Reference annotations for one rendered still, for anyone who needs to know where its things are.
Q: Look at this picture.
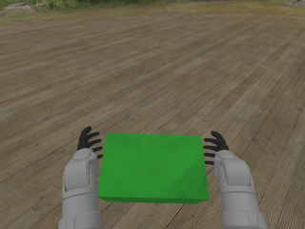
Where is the left robot forearm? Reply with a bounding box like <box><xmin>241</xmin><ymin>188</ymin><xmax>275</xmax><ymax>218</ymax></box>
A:
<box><xmin>58</xmin><ymin>148</ymin><xmax>103</xmax><ymax>229</ymax></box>

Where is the left robot hand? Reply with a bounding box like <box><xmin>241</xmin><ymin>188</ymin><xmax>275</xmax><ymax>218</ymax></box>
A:
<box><xmin>76</xmin><ymin>126</ymin><xmax>103</xmax><ymax>158</ymax></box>

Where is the right robot hand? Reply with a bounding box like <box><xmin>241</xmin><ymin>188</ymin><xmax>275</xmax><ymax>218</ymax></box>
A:
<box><xmin>203</xmin><ymin>131</ymin><xmax>230</xmax><ymax>165</ymax></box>

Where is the carton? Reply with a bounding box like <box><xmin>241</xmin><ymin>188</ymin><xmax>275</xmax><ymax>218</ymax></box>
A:
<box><xmin>97</xmin><ymin>133</ymin><xmax>210</xmax><ymax>204</ymax></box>

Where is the right robot forearm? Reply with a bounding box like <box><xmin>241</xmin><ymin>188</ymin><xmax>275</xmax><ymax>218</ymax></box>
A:
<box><xmin>213</xmin><ymin>150</ymin><xmax>268</xmax><ymax>229</ymax></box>

